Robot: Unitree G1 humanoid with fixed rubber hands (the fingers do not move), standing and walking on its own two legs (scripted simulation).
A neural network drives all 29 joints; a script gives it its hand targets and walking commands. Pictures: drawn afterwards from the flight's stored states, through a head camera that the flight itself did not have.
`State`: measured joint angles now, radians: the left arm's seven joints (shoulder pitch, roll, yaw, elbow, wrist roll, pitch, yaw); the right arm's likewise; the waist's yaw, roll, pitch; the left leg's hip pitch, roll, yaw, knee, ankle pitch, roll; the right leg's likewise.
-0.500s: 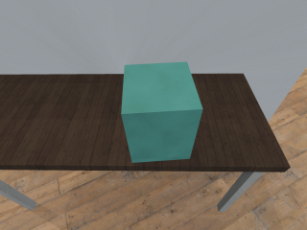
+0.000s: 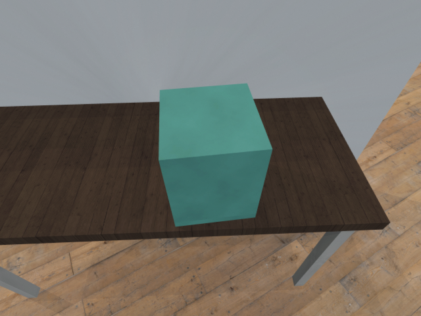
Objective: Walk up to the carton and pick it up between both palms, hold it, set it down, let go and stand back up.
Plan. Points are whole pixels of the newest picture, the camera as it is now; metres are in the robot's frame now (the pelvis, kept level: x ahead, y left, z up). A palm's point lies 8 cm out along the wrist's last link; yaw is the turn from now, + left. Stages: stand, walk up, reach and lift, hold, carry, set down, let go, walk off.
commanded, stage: stand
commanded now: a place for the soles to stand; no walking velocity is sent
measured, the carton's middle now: (210, 157) +0.45 +0.02 +0.02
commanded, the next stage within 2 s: reach and lift in 0.12 s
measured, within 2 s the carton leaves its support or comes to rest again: neither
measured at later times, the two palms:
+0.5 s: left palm (113, 307) +0.16 +0.21 -0.09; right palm (366, 314) +0.15 -0.28 -0.10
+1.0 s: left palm (101, 312) +0.15 +0.23 -0.07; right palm out of the picture +0.13 -0.24 -0.07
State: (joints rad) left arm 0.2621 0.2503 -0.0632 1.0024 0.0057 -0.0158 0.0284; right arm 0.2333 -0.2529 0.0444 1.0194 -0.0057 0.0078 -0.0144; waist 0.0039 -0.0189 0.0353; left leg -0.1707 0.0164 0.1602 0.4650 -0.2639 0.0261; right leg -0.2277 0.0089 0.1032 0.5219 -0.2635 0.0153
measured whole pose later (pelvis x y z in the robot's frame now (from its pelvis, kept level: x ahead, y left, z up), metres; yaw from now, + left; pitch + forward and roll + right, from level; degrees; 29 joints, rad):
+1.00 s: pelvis -0.01 -0.02 +0.00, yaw +2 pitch -5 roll +0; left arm 0.16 0.24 0.04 0.51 -0.01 0.21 -0.01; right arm 0.26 -0.14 -0.06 0.56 -0.02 -0.07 -0.01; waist -0.01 -0.01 0.09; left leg -0.11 0.05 0.11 0.42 -0.22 -0.01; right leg -0.13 0.00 -0.02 0.44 -0.21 -0.01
